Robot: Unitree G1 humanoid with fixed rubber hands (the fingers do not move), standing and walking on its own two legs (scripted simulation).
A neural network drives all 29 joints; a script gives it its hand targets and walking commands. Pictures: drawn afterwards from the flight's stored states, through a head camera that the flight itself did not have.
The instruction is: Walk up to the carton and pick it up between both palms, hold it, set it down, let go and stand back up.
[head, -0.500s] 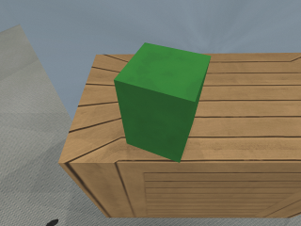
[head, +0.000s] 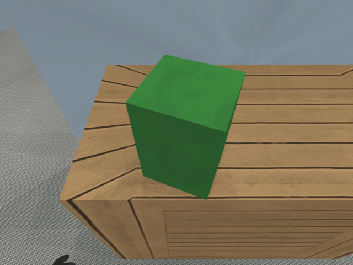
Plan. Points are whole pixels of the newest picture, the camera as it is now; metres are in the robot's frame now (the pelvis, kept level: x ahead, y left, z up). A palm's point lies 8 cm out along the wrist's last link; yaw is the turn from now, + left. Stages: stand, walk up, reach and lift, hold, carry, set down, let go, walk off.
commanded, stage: walk up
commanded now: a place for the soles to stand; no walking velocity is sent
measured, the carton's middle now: (187, 131) +0.38 -0.01 +0.10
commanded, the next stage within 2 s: none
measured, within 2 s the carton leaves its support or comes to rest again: neither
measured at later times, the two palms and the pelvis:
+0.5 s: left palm out of the picture +0.07 +0.30 -0.11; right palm out of the picture +0.08 -0.29 -0.12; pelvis +0.00 +0.00 +0.00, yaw +1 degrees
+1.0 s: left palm out of the picture +0.05 +0.31 -0.12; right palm out of the picture +0.03 -0.32 -0.11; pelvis -0.05 +0.00 -0.02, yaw +2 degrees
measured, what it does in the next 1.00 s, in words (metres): stands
